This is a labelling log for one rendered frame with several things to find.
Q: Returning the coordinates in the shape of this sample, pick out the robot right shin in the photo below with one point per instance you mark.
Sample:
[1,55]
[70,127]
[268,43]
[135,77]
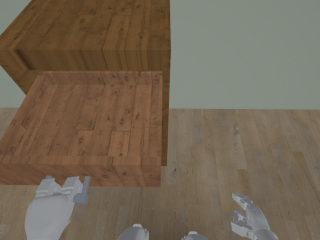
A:
[192,232]

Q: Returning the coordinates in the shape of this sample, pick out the robot left hand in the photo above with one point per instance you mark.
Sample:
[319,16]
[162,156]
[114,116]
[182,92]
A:
[48,215]

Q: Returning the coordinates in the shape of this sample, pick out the drawer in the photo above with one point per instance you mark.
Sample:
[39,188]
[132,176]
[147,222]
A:
[102,124]

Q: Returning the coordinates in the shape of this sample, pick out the robot right hand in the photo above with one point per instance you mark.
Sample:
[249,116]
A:
[246,224]

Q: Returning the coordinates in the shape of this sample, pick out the handle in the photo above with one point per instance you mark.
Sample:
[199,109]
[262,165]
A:
[79,198]

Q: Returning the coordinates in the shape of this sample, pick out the cabinet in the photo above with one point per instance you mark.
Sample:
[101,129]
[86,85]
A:
[91,36]

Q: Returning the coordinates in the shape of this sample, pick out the right robot forearm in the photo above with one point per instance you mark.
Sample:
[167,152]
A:
[264,234]

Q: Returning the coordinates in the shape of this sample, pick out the robot left thigh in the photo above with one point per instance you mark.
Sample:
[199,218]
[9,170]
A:
[134,233]

